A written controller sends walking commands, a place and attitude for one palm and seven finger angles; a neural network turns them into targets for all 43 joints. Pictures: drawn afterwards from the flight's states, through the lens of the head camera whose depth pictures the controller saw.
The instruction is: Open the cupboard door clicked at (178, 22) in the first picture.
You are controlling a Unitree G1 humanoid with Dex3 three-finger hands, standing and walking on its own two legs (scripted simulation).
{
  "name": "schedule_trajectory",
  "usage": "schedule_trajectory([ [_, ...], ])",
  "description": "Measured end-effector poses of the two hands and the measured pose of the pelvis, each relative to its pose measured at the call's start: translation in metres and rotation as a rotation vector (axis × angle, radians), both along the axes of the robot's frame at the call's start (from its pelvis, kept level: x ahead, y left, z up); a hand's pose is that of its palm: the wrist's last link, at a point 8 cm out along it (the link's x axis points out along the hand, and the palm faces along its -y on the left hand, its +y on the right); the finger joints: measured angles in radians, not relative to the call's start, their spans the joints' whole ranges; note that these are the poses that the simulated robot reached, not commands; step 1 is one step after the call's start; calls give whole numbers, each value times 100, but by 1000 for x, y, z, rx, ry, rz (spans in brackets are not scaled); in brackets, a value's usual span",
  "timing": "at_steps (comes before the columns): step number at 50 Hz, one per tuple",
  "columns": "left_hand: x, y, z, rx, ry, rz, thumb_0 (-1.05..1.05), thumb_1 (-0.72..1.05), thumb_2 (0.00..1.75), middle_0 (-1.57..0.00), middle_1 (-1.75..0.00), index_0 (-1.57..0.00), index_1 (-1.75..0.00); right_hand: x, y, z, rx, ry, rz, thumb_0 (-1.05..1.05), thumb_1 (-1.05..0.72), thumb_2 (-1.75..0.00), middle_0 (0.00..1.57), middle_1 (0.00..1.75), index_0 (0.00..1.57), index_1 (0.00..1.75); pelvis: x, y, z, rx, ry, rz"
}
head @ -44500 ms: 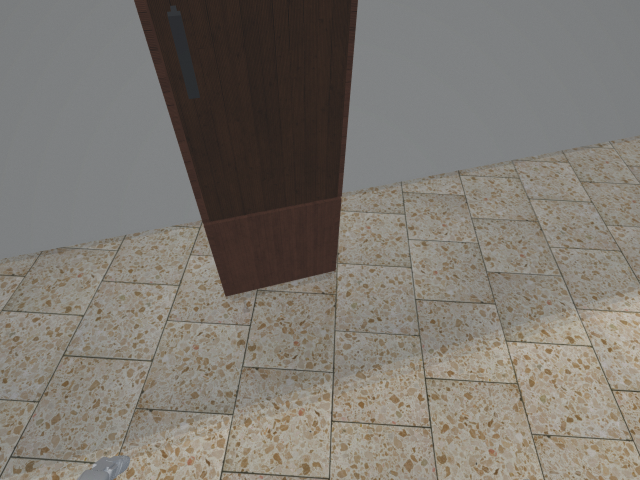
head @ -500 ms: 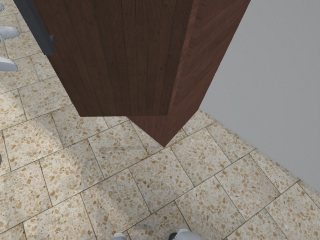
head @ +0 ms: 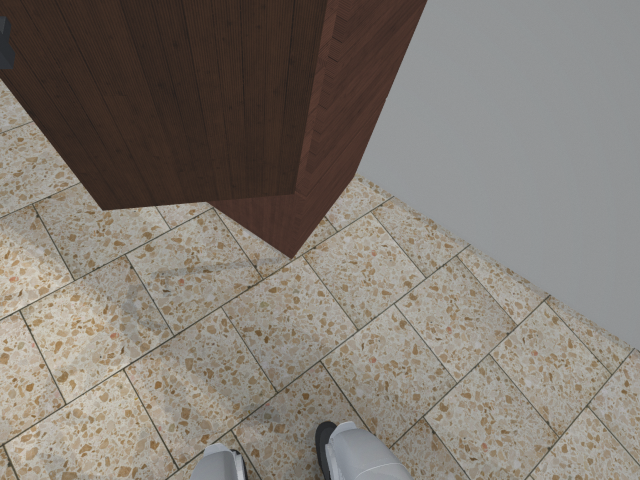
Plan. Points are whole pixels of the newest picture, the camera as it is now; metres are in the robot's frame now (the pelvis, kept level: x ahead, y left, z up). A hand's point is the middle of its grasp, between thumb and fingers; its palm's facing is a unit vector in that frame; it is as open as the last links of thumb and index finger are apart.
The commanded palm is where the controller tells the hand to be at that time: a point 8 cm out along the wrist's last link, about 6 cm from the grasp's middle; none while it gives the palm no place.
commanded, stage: move the hooked fingers beside the handle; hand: left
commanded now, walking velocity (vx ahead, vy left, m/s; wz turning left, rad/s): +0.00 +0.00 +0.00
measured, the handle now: out of the picture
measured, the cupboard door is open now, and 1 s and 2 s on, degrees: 44 44 44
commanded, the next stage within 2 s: slide the fingers in behind the handle in 0.66 s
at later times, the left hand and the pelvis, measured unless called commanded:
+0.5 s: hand out of the picture +0.55 +0.32 +0.17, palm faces +0.03 -1.00 +0.03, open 14.0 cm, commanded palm +0.54 +0.35 +0.17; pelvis +0.04 +0.01 +0.01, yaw +1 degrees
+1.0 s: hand out of the picture +0.53 +0.29 +0.18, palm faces -0.01 -1.00 +0.03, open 14.0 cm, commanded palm +0.53 +0.33 +0.17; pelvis +0.02 -0.01 +0.01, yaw +2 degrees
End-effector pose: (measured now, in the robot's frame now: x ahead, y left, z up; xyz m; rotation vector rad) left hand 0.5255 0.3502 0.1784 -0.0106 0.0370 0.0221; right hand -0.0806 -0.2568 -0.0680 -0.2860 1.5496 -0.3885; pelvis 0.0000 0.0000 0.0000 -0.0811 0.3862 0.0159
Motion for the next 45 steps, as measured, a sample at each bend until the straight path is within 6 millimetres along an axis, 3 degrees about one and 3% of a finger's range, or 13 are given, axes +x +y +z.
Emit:
schedule_trajectory([
  [6, 7, 13, -2, 18, 17, 3, -1, -50, 30, -30, -120, -30, -120, 8, 15, -2, 24, 10, -6, 0, -90, -90, 20, 30, 20, 30, 10, 7, 0, -2, 18, -2],
  [12, 11, 17, -7, -7, 7, -17, -1, -50, 30, -30, -119, -29, -120, 32, 20, -3, 44, -10, 14, 0, -90, -90, 20, 30, 20, 30, 22, 10, 1, -5, 23, 2],
  [24, 6, 21, -12, -25, -4, 7, -1, -50, 30, -30, -119, -29, -120, 92, 5, -5, 50, -115, 85, 0, -90, -90, 20, 30, 20, 30, 39, 9, 5, -8, 3, 12],
  [31, -5, 21, -7, -8, -15, 9, -1, -50, 30, -30, -119, -29, -120, 116, -5, -6, 51, -152, 126, 0, -90, -90, 20, 30, 20, 30, 42, 5, 8, -4, -15, 24],
  [38, -13, 19, -5, -17, -3, 9, -1, -50, 30, -30, -120, -29, -120, 125, -13, -7, 42, -185, 146, 0, -90, -90, 20, 30, 20, 30, 39, 1, 7, 4, -28, 31],
  [45, -17, 6, -4, 0, -5, -19, -1, -50, 30, -30, -120, -29, -120, 112, -15, -11, 47, -170, 145, 0, -90, -90, 20, 30, 20, 30, 29, -3, 7, 9, -37, 34],
])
